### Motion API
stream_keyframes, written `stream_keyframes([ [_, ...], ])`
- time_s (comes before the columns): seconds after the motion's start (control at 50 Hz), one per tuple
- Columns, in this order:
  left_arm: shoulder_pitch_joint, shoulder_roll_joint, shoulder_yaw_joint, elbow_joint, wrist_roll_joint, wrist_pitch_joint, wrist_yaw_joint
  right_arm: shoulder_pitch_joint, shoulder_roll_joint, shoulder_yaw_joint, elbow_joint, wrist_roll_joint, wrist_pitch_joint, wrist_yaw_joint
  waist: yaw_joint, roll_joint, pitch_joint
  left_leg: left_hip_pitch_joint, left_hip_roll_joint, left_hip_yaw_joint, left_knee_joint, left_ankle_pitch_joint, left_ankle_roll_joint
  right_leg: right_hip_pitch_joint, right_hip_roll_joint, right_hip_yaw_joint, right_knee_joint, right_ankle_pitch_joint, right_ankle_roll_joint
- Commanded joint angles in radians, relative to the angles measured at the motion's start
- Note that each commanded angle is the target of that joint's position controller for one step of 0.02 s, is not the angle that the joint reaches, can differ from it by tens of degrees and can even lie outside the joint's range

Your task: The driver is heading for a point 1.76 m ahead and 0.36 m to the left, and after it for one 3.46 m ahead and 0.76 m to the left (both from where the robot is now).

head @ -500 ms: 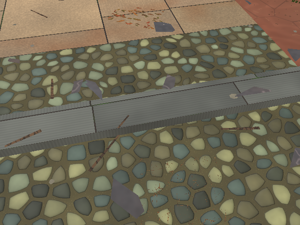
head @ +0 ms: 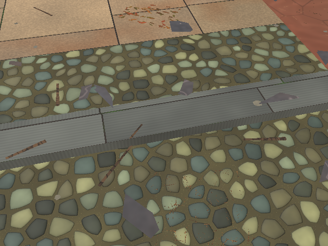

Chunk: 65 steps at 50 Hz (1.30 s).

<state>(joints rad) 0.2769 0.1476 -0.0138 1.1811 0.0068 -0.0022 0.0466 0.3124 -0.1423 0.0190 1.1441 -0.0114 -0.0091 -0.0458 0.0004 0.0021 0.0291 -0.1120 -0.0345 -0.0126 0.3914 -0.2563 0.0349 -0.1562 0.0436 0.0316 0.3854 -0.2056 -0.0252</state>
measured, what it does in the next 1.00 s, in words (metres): walks ahead: right foot, then left foot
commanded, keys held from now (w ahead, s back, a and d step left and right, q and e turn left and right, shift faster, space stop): w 1.00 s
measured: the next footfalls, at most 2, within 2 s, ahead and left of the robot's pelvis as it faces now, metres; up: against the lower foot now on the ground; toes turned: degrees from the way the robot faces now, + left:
right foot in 0.32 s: +0.11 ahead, -0.12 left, +0.00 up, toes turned -3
left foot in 0.78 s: +0.46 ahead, +0.02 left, +0.00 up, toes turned +4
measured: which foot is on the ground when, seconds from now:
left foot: down 0.00-0.32, up 0.34-0.76, down 0.78-1.00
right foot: down 0.00-0.10, up 0.12-0.30, down 0.32-0.80, up 0.82-1.00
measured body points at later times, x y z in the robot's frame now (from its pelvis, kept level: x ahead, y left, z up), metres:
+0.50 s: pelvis +0.13 -0.05 +0.00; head +0.14 -0.07 +0.45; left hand +0.07 +0.18 -0.14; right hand +0.16 -0.29 -0.16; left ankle +0.11 +0.07 -0.67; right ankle +0.07 -0.12 -0.74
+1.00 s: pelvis +0.41 -0.02 +0.00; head +0.43 -0.02 +0.45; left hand +0.47 +0.21 -0.15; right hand +0.40 -0.27 -0.15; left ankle +0.42 +0.02 -0.74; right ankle +0.41 -0.17 -0.66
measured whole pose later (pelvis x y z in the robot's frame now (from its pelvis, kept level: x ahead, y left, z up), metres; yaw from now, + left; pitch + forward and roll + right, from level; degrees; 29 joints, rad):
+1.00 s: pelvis +0.41 -0.02 +0.00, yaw -1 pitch -1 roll +1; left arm 0.24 0.19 0.04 0.99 0.04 -0.06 -0.01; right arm 0.34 -0.19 -0.05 1.07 -0.01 -0.09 0.00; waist -0.01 -0.02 0.05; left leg -0.15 -0.10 0.12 0.34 -0.18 0.13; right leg -0.53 -0.07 0.01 1.12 -0.24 -0.08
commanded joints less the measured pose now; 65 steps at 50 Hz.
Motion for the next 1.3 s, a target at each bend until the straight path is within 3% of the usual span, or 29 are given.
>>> stream_keyframes([
  [0.02,0.076,0.068,0.008,-0.001,0.001,-0.002,0.002,0.087,-0.07,-0.01,0.0,-0.002,-0.002,-0.002,-0.001,0.005,0.027,-0.052,0.107,-0.094,-0.08,0.077,0.026,0.008,-0.101,0.09,-0.054,0.078,-0.028],
  [0.08,0.069,0.088,0.023,-0.021,0.009,0.005,-0.004,0.102,-0.119,-0.035,-0.008,-0.006,0.009,0.003,-0.012,0.051,0.078,-0.101,0.094,-0.141,-0.092,-0.352,0.077,-0.096,-0.031,0.046,0.041,-0.285,-0.059],
  [0.14,-0.002,0.035,0.016,-0.083,0.031,-0.01,-0.024,0.2,-0.155,-0.059,0.005,-0.006,0.011,0.005,-0.057,0.152,0.177,-0.065,0.262,-0.395,-0.23,-0.617,0.187,-0.323,0.007,-0.052,0.271,-0.288,-0.057],
  [0.16,-0.033,0.041,0.018,-0.106,0.038,-0.022,-0.029,0.205,-0.158,-0.066,0.004,-0.009,0.006,0.006,-0.062,0.145,0.201,-0.074,0.318,-0.453,-0.261,-0.584,0.218,-0.357,-0.029,-0.067,0.338,-0.232,-0.053],
  [0.22,-0.059,0.07,0.032,-0.153,0.027,-0.055,-0.047,0.179,-0.17,-0.079,-0.014,-0.019,-0.019,0.015,-0.041,0.108,0.18,-0.038,0.33,-0.422,-0.253,-0.399,0.226,-0.393,-0.075,-0.05,0.369,-0.254,-0.053],
  [0.26,-0.027,0.062,0.038,-0.159,0.013,-0.069,-0.054,0.137,-0.164,-0.082,-0.03,-0.009,-0.03,0.018,-0.006,0.102,0.156,-0.089,0.271,-0.311,-0.211,-0.283,0.188,-0.251,-0.054,-0.085,0.245,-0.192,-0.053],
  [0.3,0.153,0.05,0.05,-0.098,0.002,-0.074,-0.053,0.075,-0.158,-0.082,-0.053,0.001,-0.036,0.02,0.08,0.065,0.116,-0.278,0.185,-0.19,-0.088,-0.206,0.144,0.095,0.013,-0.131,0.073,-0.078,-0.053],
  [0.32,0.265,0.087,0.066,-0.068,0.008,-0.079,-0.045,0.055,-0.129,-0.073,-0.069,-0.004,-0.048,0.025,0.127,-0.02,0.077,-0.391,0.125,-0.107,0.08,-0.138,0.113,0.275,-0.047,-0.025,0.011,-0.116,-0.061],
  [0.34,0.397,0.197,0.093,-0.056,0.018,-0.082,-0.034,0.034,-0.046,-0.05,-0.114,0.002,-0.061,0.037,0.165,-0.278,0.008,-0.542,-0.005,0.057,0.433,-0.193,0.056,0.39,-0.314,0.402,-0.193,-0.411,-0.132],
  [0.36,0.441,0.214,0.099,-0.029,0.012,-0.066,-0.035,0.017,-0.113,-0.068,-0.135,-0.025,-0.06,0.044,0.145,-0.256,0.039,-0.631,-0.013,0.043,0.651,-0.299,0.061,0.32,-0.423,0.631,-0.261,-0.499,-0.203],
  [0.38,0.316,0.169,0.086,-0.068,0.016,-0.062,-0.035,-0.012,-0.119,-0.072,-0.14,-0.037,-0.059,0.053,0.078,-0.107,0.125,-0.661,0.058,-0.001,0.748,-0.212,0.073,0.22,-0.405,0.559,-0.25,-0.502,-0.203],
  [0.42,0.18,0.137,0.074,-0.121,0.013,-0.079,-0.041,-0.017,-0.076,-0.064,-0.135,-0.023,-0.07,0.068,0.018,-0.029,0.142,-0.606,0.109,-0.017,0.725,-0.041,0.062,0.119,-0.321,0.365,-0.272,-0.264,-0.17],
  [0.46,0.188,0.097,0.057,-0.114,0.011,-0.096,-0.036,-0.008,-0.09,-0.071,-0.129,-0.028,-0.059,0.077,-0.003,-0.041,0.103,-0.571,0.113,0.015,0.694,0.022,0.039,0.137,-0.261,0.227,-0.269,-0.012,-0.147],
  [0.52,0.275,0.092,0.047,-0.08,0.007,-0.107,-0.031,-0.075,-0.089,-0.076,-0.158,-0.023,-0.04,0.079,-0.002,-0.069,0.08,-0.615,0.096,0.064,0.661,0.061,0.019,0.191,-0.234,0.113,-0.23,0.336,-0.141],
  [0.66,0.307,0.108,0.035,-0.072,0.01,-0.113,-0.021,-0.365,-0.068,-0.052,-0.277,-0.004,-0.034,0.078,0.035,-0.104,0.125,-0.476,0.033,0.158,0.258,0.192,0.033,0.141,-0.21,0.013,-0.24,0.595,-0.134],
  [0.72,0.277,0.138,0.042,-0.072,0.012,-0.119,-0.017,-0.284,-0.113,-0.068,-0.269,-0.004,-0.041,0.061,-0.023,-0.108,0.062,-0.32,-0.015,0.164,0.201,0.156,0.093,0.213,-0.237,-0.013,-0.107,0.916,-0.121],
  [0.76,0.244,0.161,0.051,-0.077,0.014,-0.111,-0.016,-0.036,-0.153,-0.094,-0.189,-0.004,-0.056,0.047,-0.127,-0.1,-0.067,-0.08,-0.048,0.15,0.13,0.144,0.131,0.226,-0.226,-0.033,0.186,0.989,-0.108],
  [0.78,0.235,0.158,0.05,-0.085,0.008,-0.109,-0.021,0.106,-0.189,-0.111,-0.147,-0.019,-0.062,0.038,-0.184,-0.073,-0.137,0.129,0.028,0.073,0.092,0.112,0.157,0.093,-0.194,-0.048,0.404,0.782,-0.101],
  [0.8,0.286,0.075,0.035,-0.113,-0.007,-0.106,-0.031,0.219,-0.282,-0.135,-0.137,-0.043,-0.063,0.033,-0.173,0.085,-0.258,0.356,0.308,-0.296,0.061,-0.059,0.239,-0.154,-0.086,-0.101,0.774,0.255,-0.081],
  [0.82,0.34,0.074,0.048,-0.111,-0.015,-0.1,-0.043,0.164,-0.281,-0.137,-0.141,-0.023,-0.05,0.048,-0.113,0.178,-0.305,0.414,0.444,-0.729,-0.122,-0.153,0.351,-0.394,0.053,-0.017,1.033,-0.29,-0.073],
  [0.84,0.235,0.12,0.059,-0.141,0.004,-0.094,-0.041,0.029,-0.239,-0.126,-0.162,0.0,-0.05,0.054,-0.065,0.071,-0.136,0.267,0.402,-0.612,-0.173,-0.284,0.31,-0.48,-0.035,0.034,1.037,-0.192,-0.091],
  [0.86,0.147,0.126,0.062,-0.167,0.013,-0.097,-0.047,-0.05,-0.168,-0.107,-0.178,0.007,-0.058,0.058,-0.05,0.011,-0.027,0.113,0.37,-0.481,-0.211,-0.238,0.28,-0.475,-0.073,0.024,0.979,-0.108,-0.092],
  [0.9,0.129,0.09,0.064,-0.17,0.029,-0.085,-0.052,-0.055,-0.096,-0.082,-0.155,-0.002,-0.079,0.053,0.013,-0.022,0.042,-0.066,0.289,-0.304,-0.246,-0.012,0.219,-0.373,-0.124,0.025,0.862,-0.063,-0.08],
  [0.94,0.155,0.053,0.059,-0.164,0.037,-0.062,-0.061,-0.003,-0.09,-0.074,-0.127,-0.003,-0.097,0.046,0.039,0.004,0.037,-0.108,0.251,-0.205,-0.254,0.135,0.202,-0.324,-0.132,0.008,0.801,-0.055,-0.059],
  [0.98,0.096,0.063,0.063,-0.189,0.036,-0.048,-0.066,0.042,-0.123,-0.077,-0.112,-0.002,-0.107,0.045,0.044,0.02,0.053,-0.101,0.231,-0.144,-0.268,0.214,0.197,-0.378,-0.145,-0.016,0.741,-0.015,-0.041],
  [1.12,-0.225,0.068,0.054,-0.303,0.015,-0.046,-0.078,0.182,-0.128,-0.064,-0.091,0.002,-0.104,0.043,-0.035,0.052,0.083,0.022,0.176,-0.029,-0.272,0.448,0.138,-0.478,-0.129,-0.102,0.372,0.211,-0.001],
  [1.2,-0.329,0.073,0.05,-0.339,0.012,-0.052,-0.076,0.249,-0.136,-0.062,-0.068,-0.006,-0.103,0.033,-0.068,0.066,0.082,0.164,0.207,-0.021,-0.23,0.562,0.142,-0.478,-0.092,-0.127,0.236,0.211,-0.023],
  [1.26,-0.317,0.092,0.057,-0.349,0.013,-0.065,-0.07,0.23,-0.153,-0.067,-0.064,-0.015,-0.101,0.024,-0.036,0.076,0.069,0.242,0.241,-0.011,-0.142,0.765,0.145,-0.413,-0.061,-0.132,0.172,0.109,-0.066],
  [1.3,-0.155,0.124,0.075,-0.3,0.016,-0.077,-0.056,0.199,-0.171,-0.072,-0.066,-0.018,-0.098,0.021,0.038,0.088,-0.015,0.252,0.237,0.005,0.047,0.99,0.127,-0.218,-0.001,-0.148,0.124,0.043,-0.107],
])
Velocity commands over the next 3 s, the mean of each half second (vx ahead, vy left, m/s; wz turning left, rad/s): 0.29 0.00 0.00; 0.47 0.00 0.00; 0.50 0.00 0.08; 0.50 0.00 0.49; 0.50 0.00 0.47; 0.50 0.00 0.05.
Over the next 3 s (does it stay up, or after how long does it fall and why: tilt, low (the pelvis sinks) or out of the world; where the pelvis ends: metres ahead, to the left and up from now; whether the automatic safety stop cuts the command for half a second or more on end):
stays up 1.41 0.28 0.06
